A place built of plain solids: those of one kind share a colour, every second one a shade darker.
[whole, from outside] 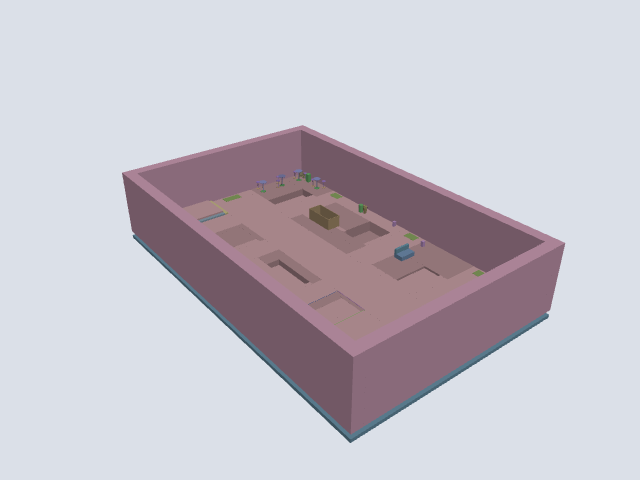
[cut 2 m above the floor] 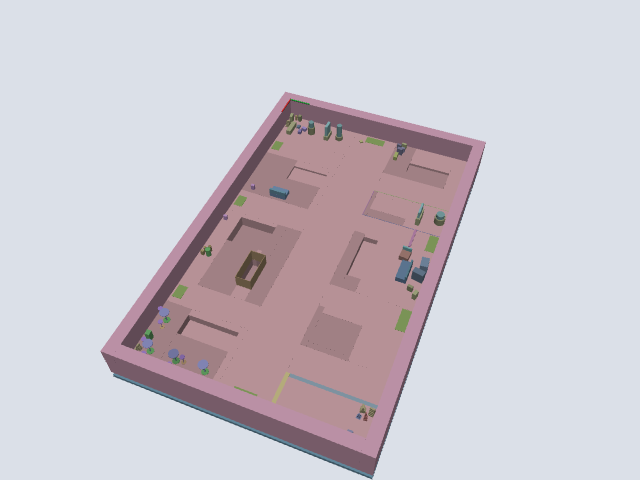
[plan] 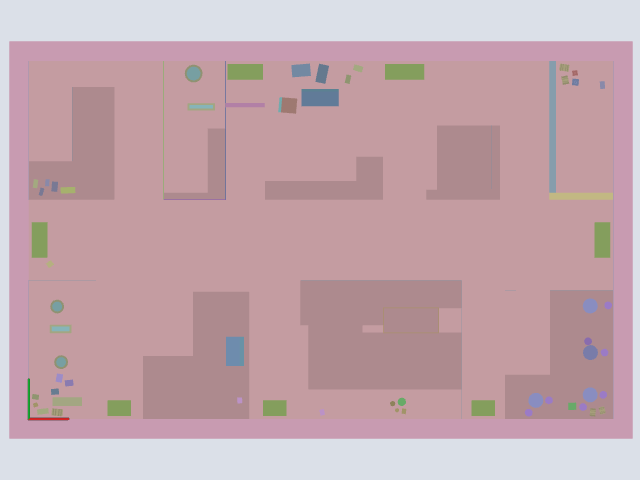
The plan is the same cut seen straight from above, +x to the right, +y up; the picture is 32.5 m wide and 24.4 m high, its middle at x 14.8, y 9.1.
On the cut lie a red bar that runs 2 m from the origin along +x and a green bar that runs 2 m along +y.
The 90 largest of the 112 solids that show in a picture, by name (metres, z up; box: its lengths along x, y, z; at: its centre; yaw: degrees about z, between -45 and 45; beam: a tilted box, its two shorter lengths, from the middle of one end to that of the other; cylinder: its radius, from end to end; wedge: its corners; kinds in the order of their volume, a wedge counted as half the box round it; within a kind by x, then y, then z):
{
 "floor_1": {"box": [2.2, 3.78, 1.32], "at": [1.1, 14.99, -0.66]},
 "floor_2": {"box": [3.4, 7.05, 1.0], "at": [1.7, 3.52, -0.5]},
 "floor_3": {"box": [4.35, 1.95, 1.32], "at": [2.17, 12.12, -0.66]},
 "floor_4": {"box": [4.35, 1.32, 1.32], "at": [2.17, 17.54, -0.66]},
 "floor_5": {"box": [1.23, 3.78, 1.09], "at": [2.81, 14.99, -0.78]},
 "floor_6": {"box": [0.92, 3.78, 1.32], "at": [3.89, 14.99, -0.66]},
 "floor_7": {"box": [2.4, 7.05, 1.0], "at": [4.6, 3.52, -0.5]},
 "floor_8": {"box": [2.5, 7.05, 1.0], "at": [5.6, 14.68, -0.5]},
 "floor_9": {"box": [0.8, 3.27, 1.32], "at": [6.2, 4.83, -0.66]},
 "floor_10": {"box": [0.5, 3.27, 1.32], "at": [7.1, 13.13, -0.66]},
 "floor_11": {"box": [1.74, 3.27, 1.13], "at": [7.47, 4.83, -0.76]},
 "floor_12": {"box": [1.74, 3.27, 1.32], "at": [8.22, 13.13, -0.66]},
 "floor_13": {"box": [3.15, 0.35, 1.32], "at": [8.43, 11.32, -0.66]},
 "floor_14": {"box": [3.15, 3.43, 1.32], "at": [8.43, 16.48, -0.66]},
 "floor_15": {"box": [5.4, 3.2, 1.32], "at": [8.5, 1.6, -0.66]},
 "floor_16": {"box": [5.4, 0.58, 1.32], "at": [8.5, 6.76, -0.66]},
 "floor_17": {"box": [0.91, 3.27, 1.32], "at": [9.54, 13.13, -0.66]},
 "floor_18": {"box": [2.86, 3.27, 1.32], "at": [9.77, 4.83, -0.66]},
 "floor_19": {"box": [2.0, 7.05, 1.0], "at": [11.0, 14.68, -0.5]},
 "floor_20": {"box": [0.35, 1.23, 1.32], "at": [12.18, 12.71, -0.66]},
 "floor_21": {"box": [2.6, 7.05, 1.0], "at": [12.5, 3.52, -0.5]},
 "floor_22": {"box": [0.4, 3.27, 1.32], "at": [14.0, 3.13, -0.66]},
 "floor_23": {"box": [4.29, 1.23, 0.79], "at": [14.49, 12.71, -0.93]},
 "floor_24": {"box": [29.7, 4.1, 1.0], "at": [14.85, 9.1, -0.5]},
 "floor_25": {"box": [6.0, 0.95, 1.32], "at": [15.0, 11.62, -0.66]},
 "floor_26": {"box": [6.0, 4.87, 1.32], "at": [15.0, 15.77, -0.66]},
 "floor_27": {"box": [2.76, 3.27, 0.31], "at": [15.58, 3.13, -1.17]},
 "floor_28": {"box": [4.25, 0.86, 1.32], "at": [15.93, 5.2, -0.66]},
 "floor_29": {"box": [1.36, 1.23, 1.32], "at": [17.32, 12.71, -0.66]},
 "floor_30": {"box": [1.09, 0.37, 1.32], "at": [17.5, 4.58, -0.66]},
 "floor_31": {"box": [8.2, 1.5, 1.32], "at": [17.9, 0.75, -0.66]},
 "floor_32": {"box": [8.2, 1.42, 1.32], "at": [17.9, 6.34, -0.66]},
 "floor_33": {"box": [2.2, 7.05, 1.0], "at": [19.1, 14.68, -0.5]},
 "floor_34": {"box": [2.76, 1.23, 0.54], "at": [19.43, 5.01, -1.05]},
 "floor_35": {"box": [5.04, 2.9, 1.32], "at": [19.48, 2.95, -0.66]},
 "floor_36": {"box": [0.55, 3.27, 1.32], "at": [20.48, 13.29, -0.66]},
 "floor_37": {"box": [1.19, 1.23, 1.32], "at": [21.41, 5.01, -0.66]},
 "floor_38": {"box": [3.75, 0.5, 1.32], "at": [22.07, 11.4, -0.66]},
 "floor_39": {"box": [3.75, 3.28, 1.32], "at": [22.07, 16.56, -0.66]},
 "floor_40": {"box": [2.76, 3.27, 1.32], "at": [22.13, 13.29, -0.66]},
 "floor_41": {"box": [2.2, 7.05, 1.0], "at": [23.1, 3.52, -0.5]},
 "floor_42": {"box": [0.44, 3.27, 1.32], "at": [23.73, 13.29, -0.66]},
 "floor_43": {"box": [0.55, 4.29, 1.32], "at": [24.48, 4.39, -0.66]},
 "floor_44": {"box": [2.5, 7.05, 1.0], "at": [25.2, 14.68, -0.5]},
 "floor_45": {"box": [1.74, 4.29, 0.62], "at": [25.62, 4.39, -1.01]},
 "floor_46": {"box": [5.5, 2.25, 1.32], "at": [26.95, 1.12, -0.66]},
 "floor_47": {"box": [5.5, 0.51, 1.32], "at": [26.95, 6.79, -0.66]},
 "floor_48": {"box": [3.21, 4.29, 1.32], "at": [28.09, 4.39, -0.66]},
 "floor_49": {"box": [2.9, 6.7, 1.3], "at": [28.25, 14.85, -0.35]},
 "wall_1": {"box": [1.0, 18.2, 6.0], "at": [-0.5, 9.1, 2.0]},
 "wall_2": {"box": [31.7, 1.0, 6.0], "at": [14.85, -0.5, 2.0]},
 "wall_3": {"box": [31.7, 1.0, 6.0], "at": [14.85, 18.7, 2.0]},
 "wall_4": {"box": [1.0, 18.2, 6.0], "at": [30.2, 9.1, 2.0]},
 "floor_base_1": {"box": [31.7, 20.2, 0.3], "at": [14.85, 9.1, -1.57]},
 "step_terW_tread_1": {"box": [0.35, 6.7, 1.15], "at": [26.63, 14.85, -0.42]},
 "piece_1": {"cylinder": 0.35, "from": [1.44, 5.72, 0.0], "to": [1.44, 5.72, 0.4]},
 "piece_2": {"box": [1.1, 0.44, 0.45], "at": [1.62, 4.58, 0.23]},
 "piece_3": {"cylinder": 0.35, "from": [1.64, 2.89, 0.0], "to": [1.64, 2.89, 0.8]},
 "piece_4": {"box": [1.5, 0.44, 0.47], "at": [1.95, 0.89, 0.23]},
 "piece_5": {"cylinder": 0.45, "from": [8.38, 17.56, 0.0], "to": [8.38, 17.56, 0.65]},
 "piece_6": {"box": [1.4, 0.37, 0.8], "at": [8.76, 15.87, 0.4]},
 "sofa_seat_1": {"box": [0.91, 1.5, 0.4], "at": [10.48, 3.44, 0.2]},
 "sofa_seat_2": {"box": [1.9, 0.88, 0.46], "at": [14.81, 16.34, 0.23]},
 "step_terS_tread_1": {"box": [3.25, 0.35, 1.15], "at": [28.07, 11.32, -0.42]},
 "trolley_1": {"box": [0.95, 0.63, 0.99], "at": [13.84, 17.72, 0.49], "yaw": 4.7},
 "trolley_2": {"box": [0.52, 0.94, 0.95], "at": [14.91, 17.55, 0.47], "yaw": -11.7},
 "plant_1": {"cylinder": 0.25, "from": [1.44, 5.72, 0.4], "to": [1.44, 5.72, 1.66]},
 "plant_2": {"box": [0.9, 0.24, 1.11], "at": [1.62, 4.58, 1.0]},
 "plant_3": {"cylinder": 0.25, "from": [1.64, 2.89, 0.8], "to": [1.64, 2.89, 1.36]},
 "plant_4": {"cylinder": 0.35, "from": [8.38, 17.56, 0.65], "to": [8.38, 17.56, 1.01]},
 "plant_5": {"box": [1.2, 0.17, 0.71], "at": [8.76, 15.87, 1.16]},
 "low_mat_1": {"box": [0.8, 1.8, 0.06], "at": [0.55, 9.1, -0.02]},
 "low_mat_2": {"box": [1.2, 0.8, 0.06], "at": [4.6, 0.55, -0.02]},
 "low_mat_3": {"box": [1.8, 0.8, 0.06], "at": [11.0, 17.65, -0.02]},
 "low_mat_4": {"box": [2.0, 0.8, 0.06], "at": [19.1, 17.65, -0.02]},
 "low_mat_5": {"box": [1.2, 0.8, 0.06], "at": [23.1, 0.55, -0.02]},
 "low_mat_6": {"box": [0.8, 1.8, 0.06], "at": [29.15, 9.1, -0.02]},
 "arm2a_seat_1": {"box": [0.91, 0.77, 0.46], "at": [13.16, 15.94, 0.23], "yaw": -4.8},
 "suitcase_1": {"box": [0.58, 0.28, 0.77], "at": [0.71, 0.39, 0.39], "yaw": 7.5},
 "suitcase_2": {"box": [0.25, 0.44, 0.55], "at": [16.23, 17.27, 0.28], "yaw": -12.1},
 "suitcase_3": {"box": [0.48, 0.3, 0.67], "at": [16.74, 17.82, 0.34], "yaw": -17.0},
 "rail_1": {"box": [2.84, 0.04, 1.1], "at": [19.43, 4.38, 0.55]},
 "rail_2": {"box": [2.84, 0.04, 1.1], "at": [19.43, 5.65, 0.55]},
 "bin_1": {"cylinder": 0.21, "from": [18.96, 0.87, 0.0], "to": [18.96, 0.87, 0.74]},
 "bin_2": {"box": [0.41, 0.37, 0.86], "at": [27.62, 0.65, 0.43], "yaw": 1.8},
 "sofa_back_1": {"box": [0.21, 1.5, 0.42], "at": [10.83, 3.44, 0.61]},
 "sofa_back_2": {"box": [1.9, 0.14, 0.37], "at": [14.81, 16.71, 0.65]},
 "cabin_bag_1": {"box": [0.31, 0.51, 0.68], "at": [1.31, 11.81, 0.34], "yaw": -5.0},
 "duffel_1": {"box": [0.75, 0.32, 0.4], "at": [1.99, 11.63, 0.2], "yaw": 2.0},
 "step_hump_1": {"box": [2.0, 0.22, 0.15], "at": [11.0, 15.96, 0.03]}
}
